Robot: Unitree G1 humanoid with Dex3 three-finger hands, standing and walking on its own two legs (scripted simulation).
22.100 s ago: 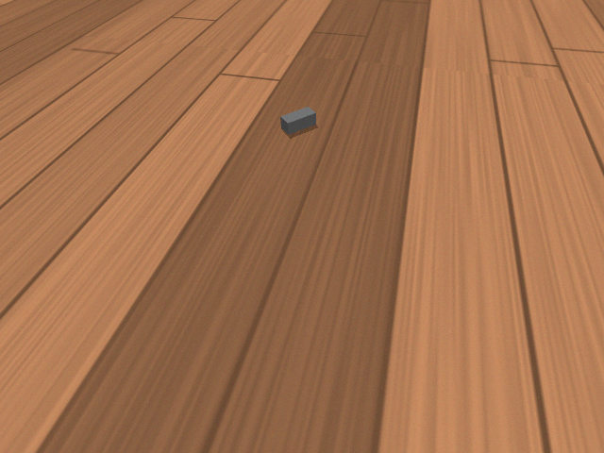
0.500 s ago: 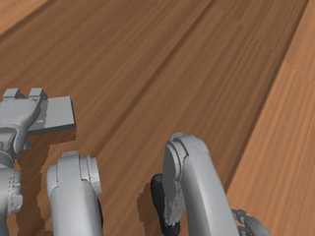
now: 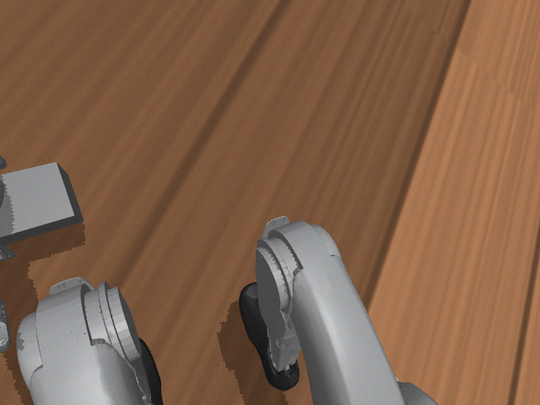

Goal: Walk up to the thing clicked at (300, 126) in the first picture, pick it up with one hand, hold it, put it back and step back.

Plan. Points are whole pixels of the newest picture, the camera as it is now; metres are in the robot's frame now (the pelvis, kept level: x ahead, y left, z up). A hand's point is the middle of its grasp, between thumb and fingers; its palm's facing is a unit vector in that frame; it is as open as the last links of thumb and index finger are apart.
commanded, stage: rest palm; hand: left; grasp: from above
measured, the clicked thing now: out of the picture +0.43 +0.29 -0.26
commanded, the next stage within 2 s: close in 0.02 s
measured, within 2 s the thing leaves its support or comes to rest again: neither
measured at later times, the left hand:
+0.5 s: hand (3, 216) +0.42 +0.28 -0.23, palm faces -0.41 -0.08 -0.91, open 13.0 cm
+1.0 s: hand out of the picture +0.42 +0.29 -0.23, palm faces -0.46 -0.13 -0.88, open 12.6 cm
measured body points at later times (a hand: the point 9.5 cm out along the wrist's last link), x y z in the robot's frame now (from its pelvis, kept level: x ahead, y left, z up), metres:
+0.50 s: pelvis +0.00 +0.01 +0.00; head +0.24 +0.12 +0.36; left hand +0.44 +0.28 -0.18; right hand +0.07 -0.26 -0.07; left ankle +0.06 +0.12 -0.26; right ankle +0.10 -0.11 -0.26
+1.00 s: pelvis -0.01 +0.00 +0.00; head +0.25 +0.11 +0.35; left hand +0.44 +0.30 -0.18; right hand +0.03 -0.25 -0.07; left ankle +0.06 +0.12 -0.26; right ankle +0.10 -0.11 -0.26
